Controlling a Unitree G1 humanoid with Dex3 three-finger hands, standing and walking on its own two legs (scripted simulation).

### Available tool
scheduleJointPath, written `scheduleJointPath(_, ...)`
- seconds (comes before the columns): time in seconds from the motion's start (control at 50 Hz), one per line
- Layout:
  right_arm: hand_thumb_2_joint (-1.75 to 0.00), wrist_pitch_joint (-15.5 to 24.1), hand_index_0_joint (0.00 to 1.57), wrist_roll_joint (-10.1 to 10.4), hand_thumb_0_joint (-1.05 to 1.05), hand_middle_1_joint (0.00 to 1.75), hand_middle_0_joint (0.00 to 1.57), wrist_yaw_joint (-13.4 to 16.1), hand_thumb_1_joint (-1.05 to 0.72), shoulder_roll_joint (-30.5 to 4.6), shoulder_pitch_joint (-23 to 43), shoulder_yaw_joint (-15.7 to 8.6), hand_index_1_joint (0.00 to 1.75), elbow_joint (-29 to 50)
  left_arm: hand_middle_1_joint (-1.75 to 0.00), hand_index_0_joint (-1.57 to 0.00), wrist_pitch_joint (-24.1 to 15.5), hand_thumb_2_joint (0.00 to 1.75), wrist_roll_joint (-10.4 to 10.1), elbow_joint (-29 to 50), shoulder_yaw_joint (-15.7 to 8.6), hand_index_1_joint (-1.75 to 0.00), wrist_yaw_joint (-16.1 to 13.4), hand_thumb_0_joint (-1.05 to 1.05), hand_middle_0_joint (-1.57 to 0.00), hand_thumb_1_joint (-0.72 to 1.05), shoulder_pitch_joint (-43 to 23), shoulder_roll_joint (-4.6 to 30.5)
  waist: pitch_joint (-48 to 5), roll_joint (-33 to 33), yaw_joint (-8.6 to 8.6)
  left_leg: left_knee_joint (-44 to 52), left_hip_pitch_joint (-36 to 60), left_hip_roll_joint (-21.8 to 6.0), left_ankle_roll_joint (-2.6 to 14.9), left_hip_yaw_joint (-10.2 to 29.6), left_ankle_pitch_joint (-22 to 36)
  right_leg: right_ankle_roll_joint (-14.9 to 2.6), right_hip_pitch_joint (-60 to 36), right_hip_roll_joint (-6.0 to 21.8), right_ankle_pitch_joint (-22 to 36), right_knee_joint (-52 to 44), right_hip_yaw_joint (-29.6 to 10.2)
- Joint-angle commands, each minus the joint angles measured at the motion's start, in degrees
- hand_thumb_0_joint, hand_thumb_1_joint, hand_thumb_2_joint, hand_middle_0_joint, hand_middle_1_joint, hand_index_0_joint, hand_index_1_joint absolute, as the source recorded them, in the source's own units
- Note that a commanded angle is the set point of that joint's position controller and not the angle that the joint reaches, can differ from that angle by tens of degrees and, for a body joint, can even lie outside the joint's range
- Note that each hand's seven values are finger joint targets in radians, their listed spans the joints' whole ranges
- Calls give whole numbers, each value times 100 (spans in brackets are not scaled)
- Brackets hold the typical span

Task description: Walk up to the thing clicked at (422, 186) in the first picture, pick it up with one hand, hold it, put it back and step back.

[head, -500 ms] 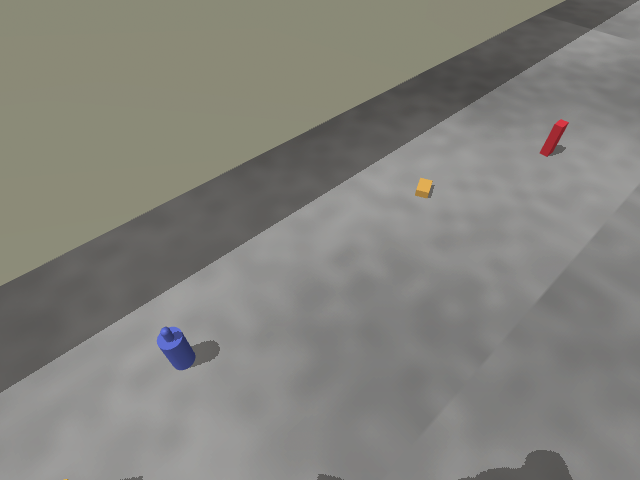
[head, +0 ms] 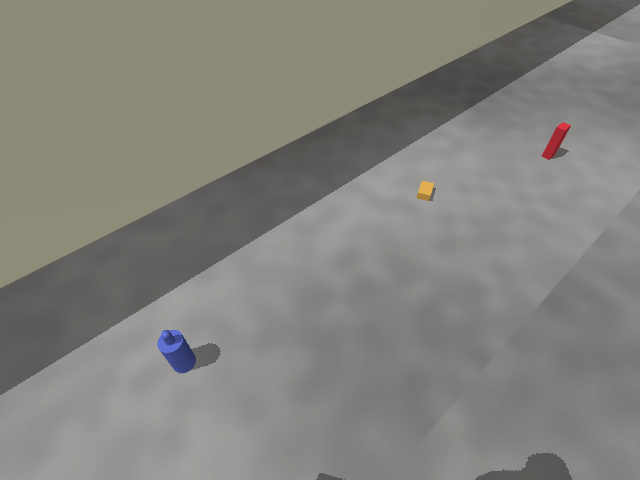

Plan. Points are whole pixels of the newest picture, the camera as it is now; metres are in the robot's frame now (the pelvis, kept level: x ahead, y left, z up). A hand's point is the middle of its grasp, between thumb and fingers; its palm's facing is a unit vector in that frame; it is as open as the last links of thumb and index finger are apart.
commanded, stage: stand
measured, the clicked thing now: (425, 190) +1.45 -0.43 -0.76
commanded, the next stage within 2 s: walk up in 0.62 s
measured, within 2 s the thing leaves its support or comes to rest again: neither
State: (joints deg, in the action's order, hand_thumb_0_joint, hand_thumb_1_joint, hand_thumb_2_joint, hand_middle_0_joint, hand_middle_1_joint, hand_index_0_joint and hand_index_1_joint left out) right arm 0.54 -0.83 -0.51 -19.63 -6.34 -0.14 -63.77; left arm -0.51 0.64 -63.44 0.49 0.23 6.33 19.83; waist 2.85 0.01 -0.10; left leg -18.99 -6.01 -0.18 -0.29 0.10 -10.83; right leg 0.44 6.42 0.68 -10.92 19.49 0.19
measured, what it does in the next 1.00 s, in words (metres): lifts its right foot, turning right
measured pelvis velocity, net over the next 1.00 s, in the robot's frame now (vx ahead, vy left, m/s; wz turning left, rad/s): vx -0.02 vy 0.08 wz -0.37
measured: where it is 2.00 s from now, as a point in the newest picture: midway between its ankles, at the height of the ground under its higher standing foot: outside the picture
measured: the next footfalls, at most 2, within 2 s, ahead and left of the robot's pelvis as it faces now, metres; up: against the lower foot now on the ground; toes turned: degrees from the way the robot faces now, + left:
right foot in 1.38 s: -0.05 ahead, -0.05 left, +0.00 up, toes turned -38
left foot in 1.76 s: +0.16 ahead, +0.06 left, +0.00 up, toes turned -47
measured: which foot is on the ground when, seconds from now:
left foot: down 0.00-1.00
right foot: down 0.00-0.90, up 0.92-1.00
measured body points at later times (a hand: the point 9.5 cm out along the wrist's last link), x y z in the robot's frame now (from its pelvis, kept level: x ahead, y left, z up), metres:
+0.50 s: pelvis +0.00 +0.00 +0.00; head +0.01 +0.00 +0.45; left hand +0.07 +0.30 -0.13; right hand +0.08 -0.30 -0.13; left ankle +0.00 +0.12 -0.75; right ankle +0.00 -0.12 -0.75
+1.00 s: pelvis -0.02 +0.08 -0.01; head +0.04 +0.09 +0.44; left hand +0.17 +0.35 -0.14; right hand -0.03 -0.27 -0.10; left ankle +0.02 +0.17 -0.75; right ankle -0.04 -0.08 -0.69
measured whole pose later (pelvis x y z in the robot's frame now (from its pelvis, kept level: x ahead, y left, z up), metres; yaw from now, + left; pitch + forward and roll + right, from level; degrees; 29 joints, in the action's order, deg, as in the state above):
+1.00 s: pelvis -0.02 +0.08 -0.01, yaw -21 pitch -2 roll -2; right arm -1.3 -2.0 -1.2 -21.6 -7.3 -5.7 -49.4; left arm 3.0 2.1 -47.8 -2.8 0.0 13.3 24.3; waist 7.4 1.8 -0.1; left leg -29.8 -12.3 0.1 2.6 0.1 -16.0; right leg 1.9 26.8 -4.8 -25.8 54.3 -7.7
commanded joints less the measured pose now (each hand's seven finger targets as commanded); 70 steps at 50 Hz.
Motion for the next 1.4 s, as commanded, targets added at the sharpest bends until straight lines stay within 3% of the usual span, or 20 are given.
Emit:
scheduleJointPath(0.0,-90,139,20,37,0,30,20,107,-90,-1215,229,-194,30,329,-30,-20,-138,90,-25,334,-263,-30,-77,0,-20,90,-229,1181,-421,-32,8,263,29,-688,163,519,871,-185,-120,663,953,-289,-531)
scheduleJointPath(0.58,-90,122,20,35,0,30,20,110,-90,-1254,152,-197,30,290,-30,-20,-150,90,-14,318,-254,-30,-93,0,-20,90,-184,1216,-424,66,21,268,127,-709,165,538,1000,-176,-105,681,1011,-342,-512)
scheduleJointPath(0.6,-90,59,20,-33,0,30,20,38,-90,-1913,586,-663,30,773,-30,-20,-21,90,116,827,-463,-30,-88,0,-20,90,189,1618,-62,-33,46,-911,313,-295,125,-288,197,-450,931,711,1822,-10,-1497)
scheduleJointPath(0.68,-90,-53,20,-37,0,30,20,-31,-90,-1324,474,-609,30,1189,-30,-20,-66,90,253,1221,-723,-30,-157,0,-20,90,583,2043,-168,1134,-115,-2566,-1790,311,33,527,-2385,-1593,-49,1788,2025,-218,-3644)
scheduleJointPath(0.7,-90,-71,20,-19,0,30,20,-48,-90,-1342,392,-653,30,1230,-30,-20,-72,90,265,1397,-740,-30,-160,0,-20,90,531,1958,-304,1217,-56,-2622,-1844,159,33,738,-2373,-1621,-167,1677,1896,-147,-3521)
scheduleJointPath(0.78,-90,-108,20,-17,0,30,20,-78,-90,-1303,146,-754,30,1468,-30,-20,-40,90,254,1905,-686,-30,-148,0,-20,90,413,1554,-719,1115,79,-2331,-1112,262,66,468,-1522,-1087,527,753,1787,268,-2827)
scheduleJointPath(0.82,-90,-97,20,-42,0,30,20,-55,-90,-1219,-249,-765,30,1499,-30,-20,25,90,230,2117,-676,-30,-107,0,-20,90,239,1561,-949,913,288,-1232,-244,325,49,333,-976,-872,951,433,1812,679,-2587)
scheduleJointPath(0.84,-90,-62,20,-58,0,30,20,-17,-90,-1249,-648,-800,30,1419,-30,-20,53,90,184,2243,-641,-30,-78,0,-20,90,45,1454,-1081,619,559,-165,739,190,113,333,-464,-593,1549,156,1472,1157,-2173)
scheduleJointPath(0.86,-90,-22,20,-175,0,30,20,51,-90,-1663,-878,-925,30,1465,-30,-20,69,90,140,2411,-526,-30,-85,0,-20,90,-5,1065,-1026,-279,741,613,1509,-826,316,1452,-534,-84,2598,-438,257,1962,-1526)
scheduleJointPath(0.88,-90,-4,20,-178,0,30,20,111,-90,-1988,-449,-985,30,1698,-30,-20,79,90,150,2392,-498,-30,-124,0,-20,90,411,937,-877,-1486,373,421,1340,-1977,580,2602,611,79,3078,-1049,-2039,3000,-1067)
scheduleJointPath(0.92,-90,-22,20,-124,0,30,20,80,-90,-2121,316,-1064,30,2091,-30,-20,200,90,196,2199,-649,-30,-132,0,-20,90,945,1540,-511,-1413,168,598,-337,-2836,1674,2760,-278,160,2432,-193,-2199,4278,-780)
scheduleJointPath(0.96,-90,42,20,-46,0,30,20,71,-90,-1658,352,-944,30,2215,-30,-20,217,90,57,1999,-768,-30,-5,0,-20,90,833,1757,47,-576,-9,487,-669,-1978,1188,1754,179,20,2177,-67,-1368,4544,-972)
scheduleJointPath(0.98,-90,88,20,-48,0,30,20,111,-90,-1491,247,-877,30,2218,-30,-20,237,90,-14,1974,-777,-30,73,0,-20,90,848,1649,90,-502,-33,345,-510,-1469,764,1133,354,-68,2321,-99,-973,4467,-1071)
scheduleJointPath(1.04,-90,152,20,-15,0,30,20,98,-90,-1551,-487,-855,30,2079,-30,-20,277,90,-15,2165,-643,-30,220,0,-20,90,942,1244,32,-952,143,108,182,-1161,204,533,940,-98,2692,-217,-477,3855,-675)
scheduleJointPath(1.12,-90,193,20,-45,0,30,20,55,-90,-1695,-1102,-923,30,2171,-30,-20,236,90,10,2431,-628,-30,259,0,-20,90,392,1226,-35,-1066,488,194,576,-1431,269,509,971,-1,2671,-147,-616,3123,-452)
scheduleJointPath(1.2,-90,192,20,-89,0,30,20,-1,-90,-1852,-1237,-957,30,2319,-30,-20,191,90,59,2558,-636,-30,251,0,-20,90,211,1290,-57,-889,538,95,461,-1862,697,404,1060,-47,2322,91,-1148,2548,-121)
scheduleJointPath(1.28,-90,154,20,-71,0,30,20,-25,-90,-1890,-1190,-948,30,2398,-30,-20,94,90,85,2459,-663,-30,268,0,-20,90,452,1209,-339,-827,400,-608,170,-1799,793,-87,1707,-173,1251,-41,-1126,1585,137)
scheduleJointPath(1.34,-90,86,20,37,0,30,20,-53,-90,-1783,-974,-872,30,2514,-30,-20,18,90,125,2250,-772,-30,189,0,-20,90,1100,1316,-682,-420,-35,-1820,-343,-1535,699,-607,1394,-468,-31,-180,-501,297,171)
scheduleJointPath(1.36,-90,83,20,82,0,30,20,-68,-90,-1429,-1053,-752,30,2580,-30,-20,-44,90,151,2123,-945,-30,122,0,-20,90,1563,1729,-892,647,-283,-3115,-1282,-1065,404,-860,564,-686,-983,322,-773,-127,-943)
scheduleJointPath(1.38,-90,75,20,114,0,30,20,-85,-90,-942,-1111,-560,30,2695,-30,-20,-103,90,182,2274,-1039,-30,52,0,-20,90,1474,2115,-734,2001,-248,-4017,-3020,-209,61,-836,-2031,-1111,-1700,1431,-233,-251,-2933)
